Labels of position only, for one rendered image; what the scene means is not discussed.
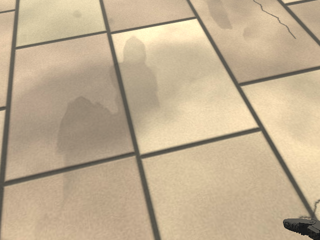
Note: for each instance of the right robot hand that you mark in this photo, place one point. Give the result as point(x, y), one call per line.
point(309, 227)

